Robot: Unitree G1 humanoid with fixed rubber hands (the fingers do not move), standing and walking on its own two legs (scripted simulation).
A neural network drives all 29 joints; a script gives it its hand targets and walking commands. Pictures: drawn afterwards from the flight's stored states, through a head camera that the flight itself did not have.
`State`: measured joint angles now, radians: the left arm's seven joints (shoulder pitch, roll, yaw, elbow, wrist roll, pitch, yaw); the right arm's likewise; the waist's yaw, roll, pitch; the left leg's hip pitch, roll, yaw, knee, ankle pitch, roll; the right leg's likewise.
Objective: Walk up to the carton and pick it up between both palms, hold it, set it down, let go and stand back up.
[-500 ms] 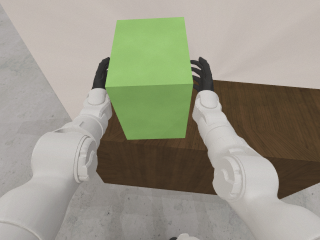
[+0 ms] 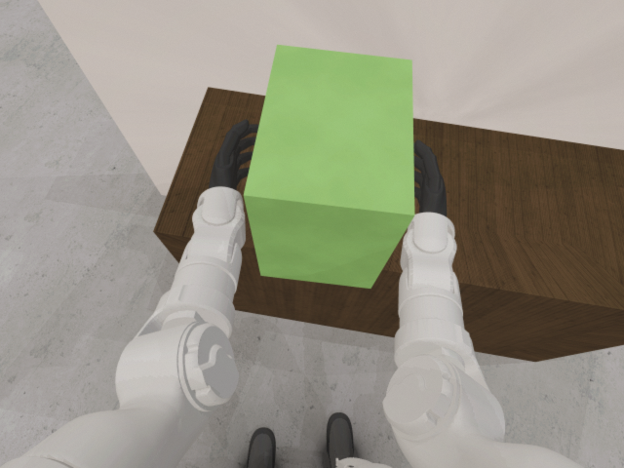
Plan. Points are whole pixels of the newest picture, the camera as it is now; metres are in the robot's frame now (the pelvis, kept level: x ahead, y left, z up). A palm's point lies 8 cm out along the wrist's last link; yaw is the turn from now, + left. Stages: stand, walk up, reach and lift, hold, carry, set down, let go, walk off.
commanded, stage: reach and lift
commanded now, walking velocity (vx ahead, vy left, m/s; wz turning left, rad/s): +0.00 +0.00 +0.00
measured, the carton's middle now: (328, 178) +0.47 -0.05 +0.00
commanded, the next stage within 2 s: none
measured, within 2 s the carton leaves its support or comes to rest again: neither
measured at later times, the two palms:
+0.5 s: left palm (204, 199) +0.44 +0.12 +0.01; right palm (403, 221) +0.39 -0.14 +0.00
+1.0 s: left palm (148, 182) +0.37 +0.13 +0.15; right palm (438, 178) +0.37 -0.13 +0.15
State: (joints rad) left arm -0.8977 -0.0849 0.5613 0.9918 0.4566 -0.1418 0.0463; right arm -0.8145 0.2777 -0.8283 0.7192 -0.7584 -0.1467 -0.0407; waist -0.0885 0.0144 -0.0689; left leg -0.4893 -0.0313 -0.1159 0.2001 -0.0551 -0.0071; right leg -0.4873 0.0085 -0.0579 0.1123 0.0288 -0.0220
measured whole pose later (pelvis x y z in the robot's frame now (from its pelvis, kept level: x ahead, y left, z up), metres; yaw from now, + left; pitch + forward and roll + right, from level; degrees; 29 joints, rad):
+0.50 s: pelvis +0.03 +0.02 +0.00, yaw -1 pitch +28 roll -2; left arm -0.53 -0.04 0.10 0.70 0.15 -0.12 0.18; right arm -0.45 0.06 -0.12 0.70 0.02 -0.22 -0.20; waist -0.07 0.02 -0.29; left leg -0.66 -0.02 -0.09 0.30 -0.12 0.01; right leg -0.65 0.02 0.02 0.19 0.02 0.03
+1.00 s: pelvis -0.01 +0.01 +0.00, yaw +4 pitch -4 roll -1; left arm -0.66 -0.13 0.35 0.44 0.41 0.42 -0.02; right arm -0.67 0.11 -0.29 0.64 -0.12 0.14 -0.11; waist -0.11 -0.03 0.02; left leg -0.08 -0.03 -0.12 0.30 -0.15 0.01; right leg -0.03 0.01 -0.03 0.17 -0.07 0.00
